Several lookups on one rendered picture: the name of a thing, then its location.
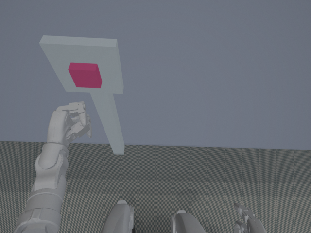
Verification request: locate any left robot forearm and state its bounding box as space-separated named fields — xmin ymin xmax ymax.
xmin=13 ymin=142 xmax=69 ymax=233

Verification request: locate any right robot shin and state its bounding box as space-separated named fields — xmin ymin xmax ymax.
xmin=176 ymin=210 xmax=186 ymax=214

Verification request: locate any right robot hand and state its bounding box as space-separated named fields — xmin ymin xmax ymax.
xmin=232 ymin=203 xmax=267 ymax=233

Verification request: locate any left robot hand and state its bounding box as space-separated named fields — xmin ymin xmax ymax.
xmin=47 ymin=101 xmax=92 ymax=148

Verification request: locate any panel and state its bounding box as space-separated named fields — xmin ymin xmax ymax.
xmin=39 ymin=35 xmax=125 ymax=155

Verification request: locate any right robot thigh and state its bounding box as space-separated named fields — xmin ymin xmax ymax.
xmin=170 ymin=213 xmax=206 ymax=233

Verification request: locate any button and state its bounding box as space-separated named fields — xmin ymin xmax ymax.
xmin=68 ymin=63 xmax=102 ymax=88

